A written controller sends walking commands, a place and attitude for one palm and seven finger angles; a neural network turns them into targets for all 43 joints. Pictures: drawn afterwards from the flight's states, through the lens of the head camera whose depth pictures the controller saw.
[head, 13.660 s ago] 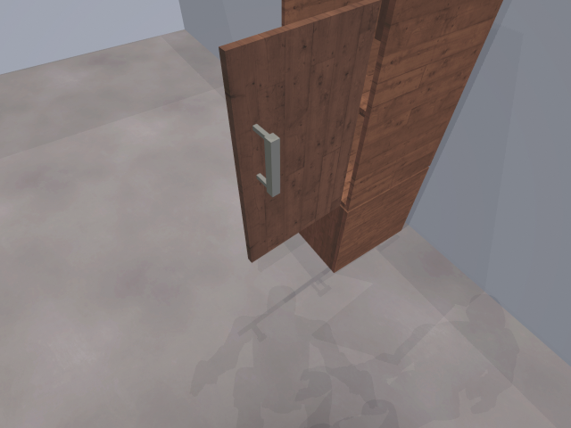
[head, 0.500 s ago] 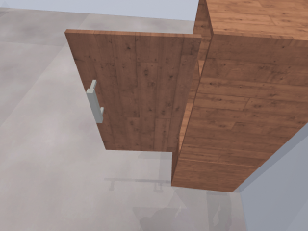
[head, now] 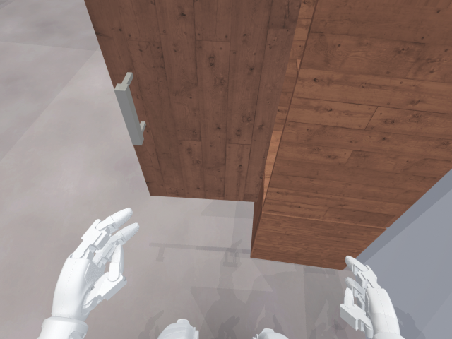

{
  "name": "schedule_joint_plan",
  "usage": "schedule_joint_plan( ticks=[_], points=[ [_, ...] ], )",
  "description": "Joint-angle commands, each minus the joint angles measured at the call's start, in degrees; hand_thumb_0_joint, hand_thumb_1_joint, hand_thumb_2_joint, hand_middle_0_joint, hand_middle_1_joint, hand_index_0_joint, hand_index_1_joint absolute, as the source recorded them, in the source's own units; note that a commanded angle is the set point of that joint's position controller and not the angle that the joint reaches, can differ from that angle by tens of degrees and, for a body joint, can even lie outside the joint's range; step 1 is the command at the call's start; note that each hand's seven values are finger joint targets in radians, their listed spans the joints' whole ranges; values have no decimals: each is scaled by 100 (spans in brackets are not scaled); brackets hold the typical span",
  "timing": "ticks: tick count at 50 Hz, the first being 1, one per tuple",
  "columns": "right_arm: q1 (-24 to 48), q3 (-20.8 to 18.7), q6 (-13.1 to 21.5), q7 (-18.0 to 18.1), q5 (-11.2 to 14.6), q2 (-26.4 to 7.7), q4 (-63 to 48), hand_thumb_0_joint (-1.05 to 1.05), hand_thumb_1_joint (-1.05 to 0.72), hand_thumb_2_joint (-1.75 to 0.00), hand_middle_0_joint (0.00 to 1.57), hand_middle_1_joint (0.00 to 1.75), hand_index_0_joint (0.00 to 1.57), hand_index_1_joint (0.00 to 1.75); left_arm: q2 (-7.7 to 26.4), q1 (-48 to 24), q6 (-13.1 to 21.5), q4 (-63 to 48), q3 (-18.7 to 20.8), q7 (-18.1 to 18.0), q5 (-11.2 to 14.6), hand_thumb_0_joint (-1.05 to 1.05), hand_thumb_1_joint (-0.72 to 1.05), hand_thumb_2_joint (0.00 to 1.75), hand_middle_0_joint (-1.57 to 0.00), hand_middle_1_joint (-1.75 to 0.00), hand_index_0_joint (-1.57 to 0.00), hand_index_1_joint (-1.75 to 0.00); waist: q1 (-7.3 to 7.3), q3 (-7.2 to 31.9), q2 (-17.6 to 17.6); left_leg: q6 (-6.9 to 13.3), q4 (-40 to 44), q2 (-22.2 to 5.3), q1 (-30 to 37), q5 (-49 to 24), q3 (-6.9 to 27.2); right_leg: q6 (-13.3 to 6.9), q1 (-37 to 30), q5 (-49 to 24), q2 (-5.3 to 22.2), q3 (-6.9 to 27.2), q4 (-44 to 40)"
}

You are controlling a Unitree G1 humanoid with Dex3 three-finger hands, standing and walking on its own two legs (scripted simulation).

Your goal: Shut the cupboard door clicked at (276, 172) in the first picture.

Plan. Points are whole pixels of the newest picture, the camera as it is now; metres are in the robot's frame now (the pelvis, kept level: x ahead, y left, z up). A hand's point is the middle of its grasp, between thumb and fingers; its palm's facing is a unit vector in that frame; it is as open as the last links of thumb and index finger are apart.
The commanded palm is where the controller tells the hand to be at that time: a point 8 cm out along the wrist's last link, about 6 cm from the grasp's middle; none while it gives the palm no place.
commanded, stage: raise the hand and make a fist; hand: left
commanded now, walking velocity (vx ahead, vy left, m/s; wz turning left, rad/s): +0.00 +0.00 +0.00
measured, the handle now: (133, 110) +0.53 +0.23 +0.10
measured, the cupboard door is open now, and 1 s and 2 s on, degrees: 94 94 94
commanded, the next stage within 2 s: bring the fist close to the handle in 1.60 s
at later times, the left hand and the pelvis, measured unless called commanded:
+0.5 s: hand (102, 277) +0.20 +0.20 +0.05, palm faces +0.01 -1.00 -0.04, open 4.2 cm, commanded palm +0.17 +0.25 +0.06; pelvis -0.01 +0.00 -0.01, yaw +1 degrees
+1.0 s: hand (85, 261) +0.22 +0.22 +0.09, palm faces +0.01 -1.00 -0.04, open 3.1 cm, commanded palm +0.19 +0.27 +0.09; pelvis +0.00 +0.03 +0.01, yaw +1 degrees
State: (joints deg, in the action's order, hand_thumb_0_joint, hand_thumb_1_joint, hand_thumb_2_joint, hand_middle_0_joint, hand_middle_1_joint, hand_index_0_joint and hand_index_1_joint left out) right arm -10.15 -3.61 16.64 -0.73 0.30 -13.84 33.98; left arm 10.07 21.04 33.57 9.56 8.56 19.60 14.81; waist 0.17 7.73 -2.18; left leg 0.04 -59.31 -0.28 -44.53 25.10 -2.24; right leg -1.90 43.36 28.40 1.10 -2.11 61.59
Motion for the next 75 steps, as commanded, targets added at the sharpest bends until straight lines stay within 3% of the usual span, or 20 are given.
schedule_joint_plan(
  ticks=[1, 2, 3, 6, 7, 9, 11, 13, 14, 17, 20, 22, 24, 27, 32, 38, 45, 55, 62, 75],
  points=[
    [470, -172, 155, 162, 186, -717, -1575, 0, -90, -90, 20, 30, 20, 30, 1043, 327, -102, -1642, 748, 141, 518, 0, 90, 90, -49, -62, -49, -62, -393, 831, 358, 94, 102, 240, -383, 163, 108, 32, -28, 1055, 25, 783, -1139],
    [369, -155, 134, 234, 174, -701, -1570, 0, -90, -90, 20, 30, 20, 30, 1268, -99, -92, -2221, 858, -30, 514, 0, 90, 90, -51, -64, -51, -64, -283, 965, 232, 131, -86, 176, -452, 148, 170, 59, 37, 1160, -9, 923, -1151],
    [230, -133, 145, 291, 150, -668, -1608, 0, -90, -90, 20, 30, 20, 30, 1230, -388, -33, -2858, 738, -154, 467, 0, 90, 90, -53, -66, -53, -66, -181, 1334, 398, 183, -201, 131, -250, -48, 206, 82, -40, 901, -10, 960, -1144],
    [-20, -45, 184, 413, 132, -631, -1380, 0, -90, -90, 20, 30, 20, 30, 1031, -648, 88, -3293, 303, -337, 293, 0, 90, 90, -58, -72, -58, -72, 145, 1115, 588, 223, -394, 35, -139, -234, 305, 93, 254, 389, -78, 821, -1056],
    [-61, -2, 190, 467, 121, -655, -1314, 0, -90, -90, 20, 30, 20, 30, 1055, -784, 69, -3273, 219, -287, 299, 0, 90, 90, -60, -74, -60, -74, 258, 1006, 424, 247, -444, 13, -222, -204, 364, 123, 313, 352, -118, 813, -1043],
    [-103, 25, 196, 534, 146, -681, -1193, 0, -90, -90, 20, 30, 20, 30, 934, -507, -131, -2830, 61, -107, 311, 0, 90, 90, -64, -78, -64, -78, 290, 859, 395, 242, -451, -7, -330, -219, 396, 143, 298, 196, -118, 762, -1062],
    [-107, 39, 153, 574, 197, -692, -1166, 0, -90, -90, 20, 30, 20, 30, 1021, -277, -548, -2398, 164, 57, 334, 0, 90, 90, -68, -82, -68, -82, 214, 843, 254, 225, -367, -9, -428, -211, 407, 174, 138, 252, -105, 765, -1168],
    [-98, 55, 87, 577, 243, -641, -1239, 0, -90, -90, 20, 30, 20, 30, 1079, 45, -994, -2191, 341, 147, 399, 0, 90, 90, -71, -86, -71, -86, 37, 999, 356, 207, -206, 24, -335, -386, 393, 188, -233, 58, -56, 755, -1247],
    [-54, 43, 44, 583, 253, -618, -1291, 0, -90, -90, 20, 30, 20, 30, 1212, 212, -1187, -2216, 560, 119, 428, 0, 90, 90, -73, -88, -73, -88, -80, 1125, 233, 195, -113, 28, -295, -461, 386, 211, -453, -45, -30, 760, -1281],
    [64, 67, -59, 581, 216, -501, -1348, 0, -90, -90, 20, 30, 20, 30, 1321, 335, -1465, -2295, 909, -152, 460, 0, 90, 90, -79, -94, -79, -94, -232, 1118, 140, 164, 79, 36, -216, -634, 405, 243, -753, -357, -10, 681, -1289],
    [-23, 85, -82, 535, 164, -462, -1373, 0, -90, -90, 20, 30, 20, 30, 1106, 350, -1301, -2454, 829, -405, 469, 0, 90, 90, -84, -100, -84, -100, -193, 1008, 21, 129, 275, 24, -86, -716, 430, 230, -711, -583, -35, 471, -1234],
    [-24, 92, -52, 520, 124, -498, -1343, 0, -90, -90, 20, 30, 20, 30, 1151, 315, -1093, -2517, 802, -497, 417, 0, 90, 90, -88, -104, -88, -104, -215, 979, 205, 134, 334, 24, 16, -801, 454, 157, -647, -690, -95, 341, -1100],
    [-111, 81, -25, 494, 125, -545, -1335, 0, -90, -90, 20, 30, 20, 30, 958, 386, -943, -2441, 549, -465, 387, 0, 90, 90, -92, -108, -92, -108, -109, 868, 126, 135, 415, 26, 109, -739, 457, 146, -473, -614, -117, 242, -1099],
    [-157, 93, 15, 490, 138, -659, -1344, 0, -90, -90, 20, 30, 20, 30, 998, 183, -846, -2569, 372, -431, 330, 0, 90, 90, -97, -114, -97, -114, -49, 807, 374, 159, 554, 19, 297, -543, 501, 71, -291, -292, -182, 114, -1089],
    [-216, 99, -10, 499, 136, -705, -1410, 0, -90, -90, 20, 30, 20, 30, 1175, 174, -938, -2839, 485, -554, 277, 0, 90, 90, -106, -124, -106, -124, -89, 941, 451, 158, 813, 18, 616, -566, 558, 42, -430, -507, -243, -71, -1079],
    [-272, 154, -156, 455, 137, -701, -1480, 0, -90, -90, 20, 30, 20, 30, 1005, 207, -1139, -2937, 355, -726, 210, 0, 90, 90, -117, -136, -117, -136, -44, 781, 628, 95, 1093, -20, 956, -712, 637, 23, -538, -849, -284, -261, -1112],
    [-314, 228, -228, 422, 153, -726, -1568, 0, -90, -90, 20, 30, 20, 30, 1014, -63, -1376, -3000, 244, -646, 156, 0, 90, 90, -130, -150, -130, -150, -3, 729, 702, 58, 1284, -61, 1273, -824, 707, 19, -673, -1037, -308, -307, -1243],
    [-282, 311, -211, 437, 185, -716, -1503, 0, -90, -90, 20, 30, 20, 30, 1127, -505, -1603, -2857, 417, -492, 279, 0, 90, 90, -130, -150, -130, -150, -28, 650, 693, 59, 1430, -19, 1444, -964, 641, 16, -1041, -1246, -301, -243, -1525],
    [-248, 310, -168, 456, 204, -751, -1415, 0, -90, -90, 20, 30, 20, 30, 1208, -502, -1743, -2583, 541, -451, 330, 0, 90, 90, -130, -150, -130, -150, -80, 565, 485, 86, 1510, 25, 1406, -981, 562, 25, -1327, -1256, -270, -163, -1735],
    [-265, 258, -136, 415, 205, -732, -1348, 0, -90, -90, 20, 30, 20, 30, 1176, -564, -1433, -2663, 545, -468, 357, 0, 90, 90, -130, -150, -130, -150, -95, 683, 547, 100, 1401, 72, 1393, -1152, 417, 49, -1385, -1471, -213, -37, -1708]
  ],
)
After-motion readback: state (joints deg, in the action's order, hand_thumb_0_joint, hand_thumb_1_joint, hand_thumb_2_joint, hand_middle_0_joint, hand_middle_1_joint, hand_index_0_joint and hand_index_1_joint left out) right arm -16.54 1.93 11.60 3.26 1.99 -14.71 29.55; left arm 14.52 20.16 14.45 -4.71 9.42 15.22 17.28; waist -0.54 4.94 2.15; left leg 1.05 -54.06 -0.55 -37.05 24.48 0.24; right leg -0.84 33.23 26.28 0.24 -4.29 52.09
